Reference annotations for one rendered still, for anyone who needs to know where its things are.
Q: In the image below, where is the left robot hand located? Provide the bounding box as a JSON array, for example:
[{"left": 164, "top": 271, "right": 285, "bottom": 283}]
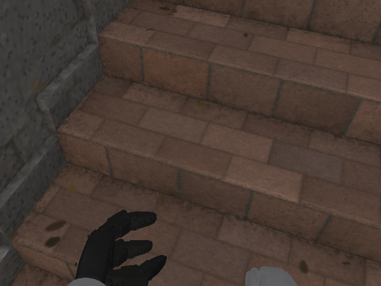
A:
[{"left": 75, "top": 210, "right": 167, "bottom": 286}]

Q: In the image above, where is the right robot thigh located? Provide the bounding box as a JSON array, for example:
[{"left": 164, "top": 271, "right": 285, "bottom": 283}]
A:
[{"left": 245, "top": 266, "right": 297, "bottom": 286}]

